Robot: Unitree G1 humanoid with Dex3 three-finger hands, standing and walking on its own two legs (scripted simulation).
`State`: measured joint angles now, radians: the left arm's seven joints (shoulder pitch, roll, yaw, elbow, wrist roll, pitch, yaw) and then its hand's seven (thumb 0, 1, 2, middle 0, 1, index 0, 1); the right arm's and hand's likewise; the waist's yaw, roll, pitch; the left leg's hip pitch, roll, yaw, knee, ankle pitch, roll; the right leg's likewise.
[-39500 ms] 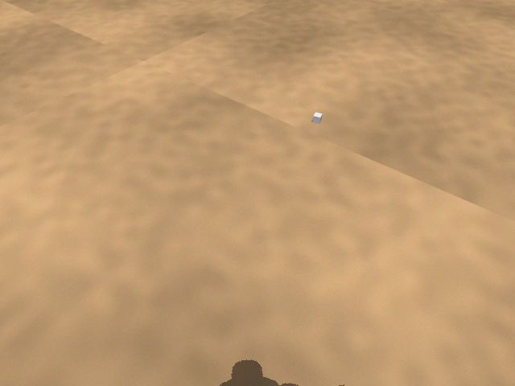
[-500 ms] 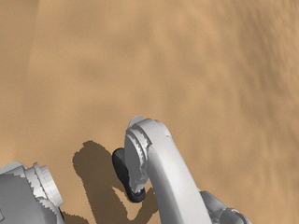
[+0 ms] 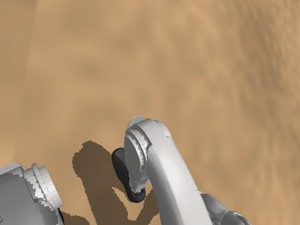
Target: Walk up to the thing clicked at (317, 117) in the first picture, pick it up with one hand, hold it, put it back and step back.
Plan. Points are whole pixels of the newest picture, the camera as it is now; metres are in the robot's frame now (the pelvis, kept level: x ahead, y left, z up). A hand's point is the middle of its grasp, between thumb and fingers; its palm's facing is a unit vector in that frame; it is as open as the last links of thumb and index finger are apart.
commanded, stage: close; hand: left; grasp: from above
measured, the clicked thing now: out of the picture +0.47 +0.31 -0.28
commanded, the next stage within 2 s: none
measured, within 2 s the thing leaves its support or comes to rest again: neither
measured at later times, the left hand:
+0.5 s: hand out of the picture +0.45 +0.28 -0.26, palm faces -0.48 -0.04 -0.87, open 11.0 cm
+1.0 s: hand out of the picture +0.44 +0.28 -0.26, palm faces -0.49 -0.03 -0.87, open 11.3 cm
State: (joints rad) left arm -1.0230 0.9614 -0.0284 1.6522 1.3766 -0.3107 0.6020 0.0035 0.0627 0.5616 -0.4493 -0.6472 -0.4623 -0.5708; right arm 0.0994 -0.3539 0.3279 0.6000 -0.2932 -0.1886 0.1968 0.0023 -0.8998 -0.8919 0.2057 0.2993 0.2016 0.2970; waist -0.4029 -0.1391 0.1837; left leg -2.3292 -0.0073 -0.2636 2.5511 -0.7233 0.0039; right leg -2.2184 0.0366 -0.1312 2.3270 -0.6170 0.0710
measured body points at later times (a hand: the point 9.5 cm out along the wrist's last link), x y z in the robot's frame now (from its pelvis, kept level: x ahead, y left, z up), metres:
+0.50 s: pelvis +0.00 +0.00 +0.00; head +0.27 +0.14 +0.33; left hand +0.47 +0.28 -0.21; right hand +0.07 -0.25 -0.05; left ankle +0.06 +0.12 -0.27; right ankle +0.13 -0.14 -0.27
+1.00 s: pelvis +0.00 +0.00 +0.00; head +0.27 +0.14 +0.33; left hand +0.47 +0.28 -0.21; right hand +0.07 -0.25 -0.05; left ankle +0.06 +0.12 -0.27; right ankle +0.13 -0.14 -0.27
